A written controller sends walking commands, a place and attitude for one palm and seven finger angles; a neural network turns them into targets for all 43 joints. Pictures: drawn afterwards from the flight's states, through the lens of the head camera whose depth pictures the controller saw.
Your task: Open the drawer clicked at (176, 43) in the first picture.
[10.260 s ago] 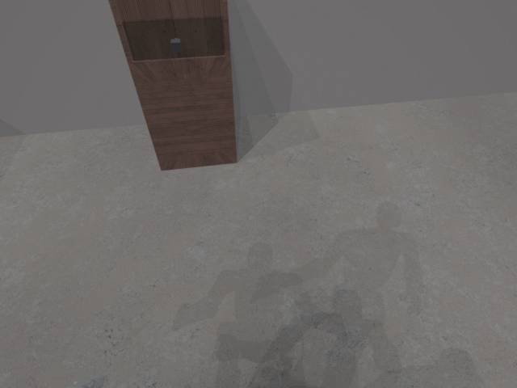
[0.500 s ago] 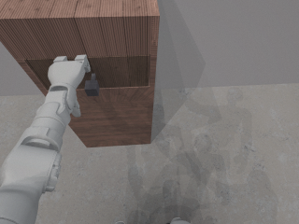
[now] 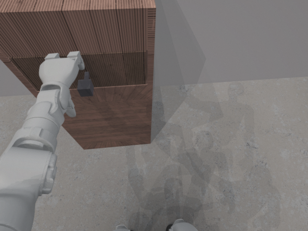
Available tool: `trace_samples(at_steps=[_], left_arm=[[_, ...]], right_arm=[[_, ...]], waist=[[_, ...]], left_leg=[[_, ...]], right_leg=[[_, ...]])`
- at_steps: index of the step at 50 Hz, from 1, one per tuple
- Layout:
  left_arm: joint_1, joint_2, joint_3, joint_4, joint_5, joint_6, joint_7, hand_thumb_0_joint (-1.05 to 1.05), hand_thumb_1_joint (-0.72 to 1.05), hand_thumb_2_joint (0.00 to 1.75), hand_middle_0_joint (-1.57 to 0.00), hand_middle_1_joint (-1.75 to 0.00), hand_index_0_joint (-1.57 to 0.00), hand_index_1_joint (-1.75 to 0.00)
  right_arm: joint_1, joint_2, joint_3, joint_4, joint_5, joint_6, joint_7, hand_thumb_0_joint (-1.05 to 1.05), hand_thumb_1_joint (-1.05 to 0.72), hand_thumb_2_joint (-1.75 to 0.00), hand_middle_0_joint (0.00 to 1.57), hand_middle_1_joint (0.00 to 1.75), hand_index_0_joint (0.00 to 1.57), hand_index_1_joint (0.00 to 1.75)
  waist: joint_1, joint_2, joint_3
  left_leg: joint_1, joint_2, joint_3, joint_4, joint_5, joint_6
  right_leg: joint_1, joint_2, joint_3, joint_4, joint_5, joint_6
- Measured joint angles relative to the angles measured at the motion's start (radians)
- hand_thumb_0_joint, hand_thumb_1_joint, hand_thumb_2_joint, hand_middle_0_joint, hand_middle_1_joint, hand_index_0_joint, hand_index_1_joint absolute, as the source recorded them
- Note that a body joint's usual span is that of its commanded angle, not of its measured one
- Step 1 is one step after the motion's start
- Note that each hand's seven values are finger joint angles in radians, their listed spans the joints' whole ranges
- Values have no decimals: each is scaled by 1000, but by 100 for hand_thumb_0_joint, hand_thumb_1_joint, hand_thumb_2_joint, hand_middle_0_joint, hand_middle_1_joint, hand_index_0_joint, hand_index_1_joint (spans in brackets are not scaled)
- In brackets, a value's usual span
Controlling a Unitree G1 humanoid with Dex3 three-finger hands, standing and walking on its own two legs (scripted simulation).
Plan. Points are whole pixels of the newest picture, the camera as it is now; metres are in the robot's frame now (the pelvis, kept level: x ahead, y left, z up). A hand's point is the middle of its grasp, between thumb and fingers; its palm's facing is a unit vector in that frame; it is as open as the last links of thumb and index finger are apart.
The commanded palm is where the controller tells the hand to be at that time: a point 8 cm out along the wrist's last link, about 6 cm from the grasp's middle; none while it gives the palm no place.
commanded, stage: lower the fingers behind the handle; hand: left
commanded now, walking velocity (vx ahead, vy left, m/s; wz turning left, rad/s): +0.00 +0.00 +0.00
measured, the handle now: (86, 82) +0.56 +0.17 -0.02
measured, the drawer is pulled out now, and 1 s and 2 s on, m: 0.00 0.00 0.00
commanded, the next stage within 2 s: lift the fingers back up to retry in 1.48 s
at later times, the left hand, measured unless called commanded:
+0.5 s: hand (70, 95) +0.50 +0.20 +0.00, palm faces -0.06 -0.04 -1.00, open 13.8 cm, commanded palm +0.49 +0.19 +0.05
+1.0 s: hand (75, 97) +0.50 +0.19 -0.01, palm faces -0.04 -0.02 -1.00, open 14.1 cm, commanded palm +0.49 +0.19 +0.02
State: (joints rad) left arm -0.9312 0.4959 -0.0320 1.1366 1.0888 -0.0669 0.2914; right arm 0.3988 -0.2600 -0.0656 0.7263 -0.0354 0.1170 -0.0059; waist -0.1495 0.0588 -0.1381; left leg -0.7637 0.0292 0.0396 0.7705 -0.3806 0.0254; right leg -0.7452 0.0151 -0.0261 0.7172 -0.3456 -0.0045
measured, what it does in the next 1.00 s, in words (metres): stands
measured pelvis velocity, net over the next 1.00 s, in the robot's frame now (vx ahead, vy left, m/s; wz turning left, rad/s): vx -0.02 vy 0.00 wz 0.00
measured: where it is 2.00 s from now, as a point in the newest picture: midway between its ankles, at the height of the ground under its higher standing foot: outside the picture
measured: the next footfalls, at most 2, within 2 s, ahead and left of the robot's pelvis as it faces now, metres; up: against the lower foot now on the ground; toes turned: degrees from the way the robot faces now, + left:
none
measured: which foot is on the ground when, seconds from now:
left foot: down 0.00-1.00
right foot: down 0.00-1.00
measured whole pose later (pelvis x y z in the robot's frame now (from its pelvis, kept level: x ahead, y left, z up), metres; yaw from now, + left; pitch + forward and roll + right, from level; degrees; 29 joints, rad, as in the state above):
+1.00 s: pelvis -0.02 +0.00 -0.03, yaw +0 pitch +26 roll -2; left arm -0.98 0.48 -0.05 1.21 1.11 -0.01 0.39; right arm 0.38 -0.25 -0.05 0.74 -0.05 0.09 0.01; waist -0.17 0.07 -0.17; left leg -0.98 0.04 0.02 0.96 -0.43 0.03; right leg -0.95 0.02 -0.04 0.90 -0.40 -0.01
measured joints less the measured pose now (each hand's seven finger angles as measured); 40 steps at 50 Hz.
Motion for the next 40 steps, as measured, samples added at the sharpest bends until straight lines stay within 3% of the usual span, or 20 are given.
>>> trace_samples(at_steps=[9,22,32,40], left_arm=[[15,2,19,20,9,4,12,0,-49,30,-32,-120,-32,-120],[13,-31,-14,22,16,15,61,0,-49,30,-32,-120,-32,-120],[-28,-33,-23,60,19,49,76,0,-49,30,-32,-120,-30,-120],[-34,-19,-6,59,21,43,75,0,-49,30,-32,-120,-30,-121]], right_arm=[[-15,5,6,-6,-3,-3,2,0,-91,-90,20,30,20,30],[-32,8,-3,2,-13,-11,15,0,-91,-90,20,30,20,30],[-37,12,8,-2,-15,-16,16,0,-91,-90,20,30,20,30],[-20,12,12,-2,-19,-23,13,0,-91,-90,20,30,20,30]], waist=[[-6,0,-1],[5,0,-15],[-11,4,-18],[-18,8,-23]], left_leg=[[-26,0,6,20,-7,5],[-82,-3,-11,82,-28,7],[-129,-2,-14,122,-37,7],[-175,3,-11,158,-46,5]], right_leg=[[-28,0,7,19,-4,4],[-72,-5,-9,70,-26,7],[-119,-4,-12,111,-35,5],[-169,-1,-9,151,-45,3]])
